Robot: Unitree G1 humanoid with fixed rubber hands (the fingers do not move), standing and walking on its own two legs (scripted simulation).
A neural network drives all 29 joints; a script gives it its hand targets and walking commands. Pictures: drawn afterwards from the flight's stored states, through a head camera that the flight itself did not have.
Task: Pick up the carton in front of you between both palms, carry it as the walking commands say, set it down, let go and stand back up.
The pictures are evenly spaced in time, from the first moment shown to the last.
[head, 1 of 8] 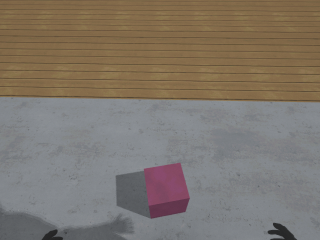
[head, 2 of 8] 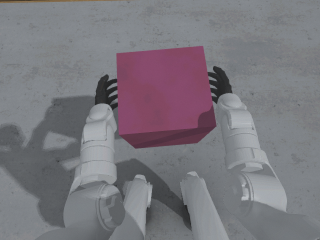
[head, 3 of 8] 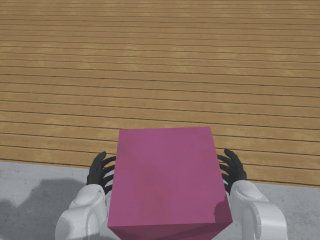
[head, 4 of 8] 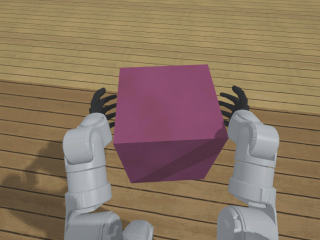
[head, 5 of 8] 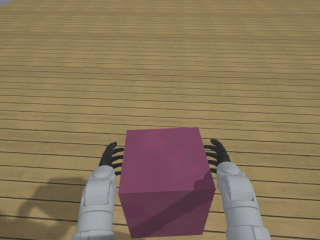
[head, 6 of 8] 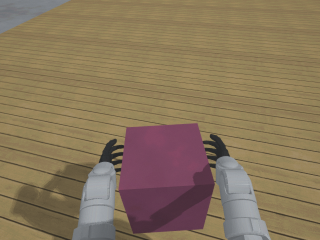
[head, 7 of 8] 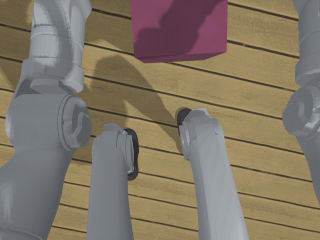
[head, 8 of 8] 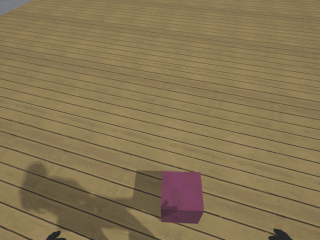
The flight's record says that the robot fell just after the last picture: no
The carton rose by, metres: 1.21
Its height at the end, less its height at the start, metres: +0.49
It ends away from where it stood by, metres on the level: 5.41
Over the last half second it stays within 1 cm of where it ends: yes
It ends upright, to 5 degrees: yes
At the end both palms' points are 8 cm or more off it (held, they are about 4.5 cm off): yes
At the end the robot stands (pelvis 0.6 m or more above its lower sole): yes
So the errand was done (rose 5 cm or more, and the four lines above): yes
